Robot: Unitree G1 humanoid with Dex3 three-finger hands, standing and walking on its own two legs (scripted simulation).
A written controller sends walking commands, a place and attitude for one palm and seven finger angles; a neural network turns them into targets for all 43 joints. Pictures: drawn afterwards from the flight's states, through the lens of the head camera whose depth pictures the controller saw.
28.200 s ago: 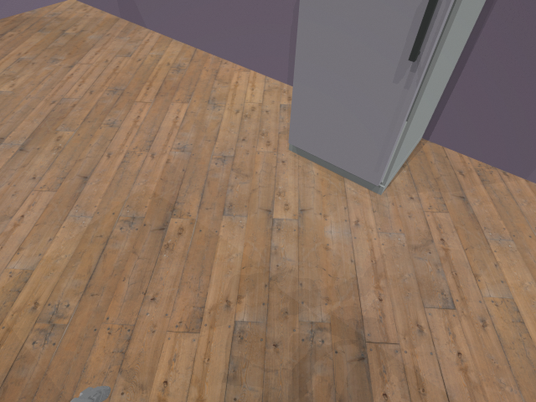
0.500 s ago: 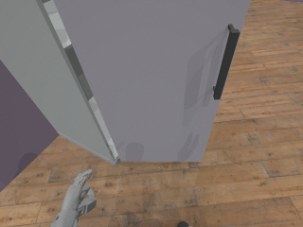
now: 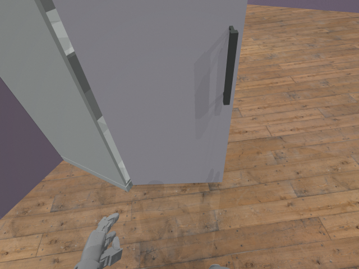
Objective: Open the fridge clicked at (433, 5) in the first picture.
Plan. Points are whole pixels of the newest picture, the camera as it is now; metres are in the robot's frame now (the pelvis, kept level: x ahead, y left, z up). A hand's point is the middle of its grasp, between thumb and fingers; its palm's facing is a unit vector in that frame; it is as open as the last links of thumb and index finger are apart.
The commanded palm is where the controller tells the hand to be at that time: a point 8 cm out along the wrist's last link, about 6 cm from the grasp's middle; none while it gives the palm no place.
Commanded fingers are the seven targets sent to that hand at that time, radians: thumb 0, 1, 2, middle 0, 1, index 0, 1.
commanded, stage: stop stepping back and stand still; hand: right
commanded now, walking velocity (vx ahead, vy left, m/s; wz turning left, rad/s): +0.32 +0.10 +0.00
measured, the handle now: (228, 68) +0.69 -0.17 +0.09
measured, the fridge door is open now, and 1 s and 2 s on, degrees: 63 63 63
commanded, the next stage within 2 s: let the arm hang, fingers relaxed in 1.16 s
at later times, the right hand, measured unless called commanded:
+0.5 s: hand out of the picture +0.16 -0.30 +0.17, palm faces +0.52 +0.72 -0.46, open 7.4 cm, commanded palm +0.10 -0.32 +0.18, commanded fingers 0.00 -0.90 -0.90 0.20 0.30 0.20 0.30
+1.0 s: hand out of the picture +0.19 -0.32 +0.15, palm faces +0.45 +0.76 -0.46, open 7.4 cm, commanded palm +0.12 -0.36 +0.18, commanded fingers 0.00 -0.90 -0.90 0.20 0.30 0.20 0.30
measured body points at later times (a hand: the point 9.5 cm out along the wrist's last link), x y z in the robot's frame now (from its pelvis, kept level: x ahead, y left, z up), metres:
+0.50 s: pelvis -0.02 -0.02 +0.00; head -0.04 -0.01 +0.45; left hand +0.12 +0.21 -0.10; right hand +0.13 -0.34 +0.20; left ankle -0.01 +0.06 -0.74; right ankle +0.01 -0.15 -0.70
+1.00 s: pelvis +0.00 -0.05 +0.00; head +0.01 -0.05 +0.45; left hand +0.18 +0.16 -0.08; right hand +0.16 -0.36 +0.18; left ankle -0.01 +0.06 -0.74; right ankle +0.02 -0.17 -0.74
